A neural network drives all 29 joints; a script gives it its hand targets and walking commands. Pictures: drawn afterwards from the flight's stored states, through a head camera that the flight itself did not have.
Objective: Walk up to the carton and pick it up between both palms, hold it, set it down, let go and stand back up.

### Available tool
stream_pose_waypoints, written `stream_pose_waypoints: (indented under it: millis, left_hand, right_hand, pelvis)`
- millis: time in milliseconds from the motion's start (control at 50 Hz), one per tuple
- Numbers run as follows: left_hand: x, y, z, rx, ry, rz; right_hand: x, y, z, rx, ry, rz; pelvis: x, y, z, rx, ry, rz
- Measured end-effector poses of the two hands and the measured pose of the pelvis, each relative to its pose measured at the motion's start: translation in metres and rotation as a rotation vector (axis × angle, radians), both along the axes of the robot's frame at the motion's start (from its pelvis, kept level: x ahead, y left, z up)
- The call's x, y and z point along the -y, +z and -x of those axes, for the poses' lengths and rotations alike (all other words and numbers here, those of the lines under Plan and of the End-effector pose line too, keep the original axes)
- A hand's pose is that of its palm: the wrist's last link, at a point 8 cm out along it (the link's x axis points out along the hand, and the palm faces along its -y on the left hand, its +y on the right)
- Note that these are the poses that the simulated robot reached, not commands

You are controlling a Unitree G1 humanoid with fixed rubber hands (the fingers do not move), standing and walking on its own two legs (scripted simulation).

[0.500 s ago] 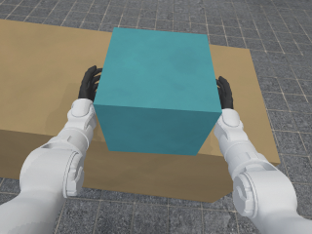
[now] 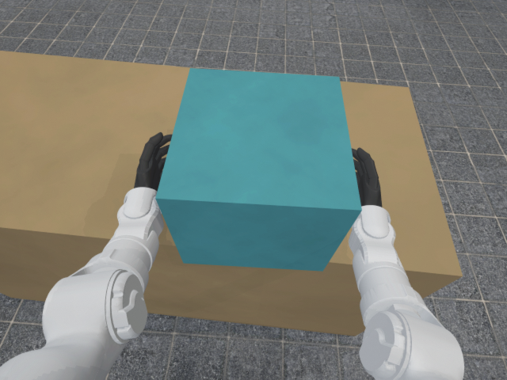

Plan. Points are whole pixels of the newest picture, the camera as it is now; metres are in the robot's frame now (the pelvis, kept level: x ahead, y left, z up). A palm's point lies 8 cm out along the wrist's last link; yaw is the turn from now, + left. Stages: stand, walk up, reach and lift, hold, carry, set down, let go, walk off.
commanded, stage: reach and lift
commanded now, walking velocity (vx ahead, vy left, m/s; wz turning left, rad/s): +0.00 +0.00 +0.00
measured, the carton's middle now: (258, 173) +0.48 -0.01 +0.01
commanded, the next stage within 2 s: none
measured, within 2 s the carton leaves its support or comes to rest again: leaves its support in 0.54 s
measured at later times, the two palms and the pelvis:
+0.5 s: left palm (148, 184) +0.43 +0.18 +0.04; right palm (367, 199) +0.40 -0.18 +0.05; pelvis +0.01 +0.00 +0.00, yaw +0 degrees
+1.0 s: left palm (132, 199) +0.39 +0.19 +0.06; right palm (366, 213) +0.37 -0.16 +0.06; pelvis -0.04 +0.01 +0.00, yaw +0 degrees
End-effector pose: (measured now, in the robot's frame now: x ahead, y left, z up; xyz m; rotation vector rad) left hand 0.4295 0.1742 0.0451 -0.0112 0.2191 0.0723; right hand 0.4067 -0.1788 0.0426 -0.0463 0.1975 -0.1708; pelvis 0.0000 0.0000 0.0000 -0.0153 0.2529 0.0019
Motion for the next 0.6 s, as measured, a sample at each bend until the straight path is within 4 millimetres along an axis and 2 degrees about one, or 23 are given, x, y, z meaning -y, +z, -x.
stream_pose_waypoints:
  millis: [160,400,600]
  left_hand:
    - [-0.001,-0.002,-0.001,0.013,0.003,0.01]
    - [-0.001,-0.002,-0.001,0.018,0.003,0.004]
    - [-0.005,-0.001,0.012,0.075,0.003,0.032]
  right_hand:
    - [0.0,0.0,-0.001,0.006,-0.001,0.016]
    - [0.0,0.001,0.0,0.013,0.005,0.051]
    - [-0.005,0.008,0.014,0.076,0.01,0.139]
  pelvis:
    - [-0.002,0.001,-0.008,0.012,-0.001,0.006]
    - [-0.002,0.002,-0.009,-0.001,-0.003,0.009]
    - [-0.005,0.001,0.003,-0.045,0.011,0.012]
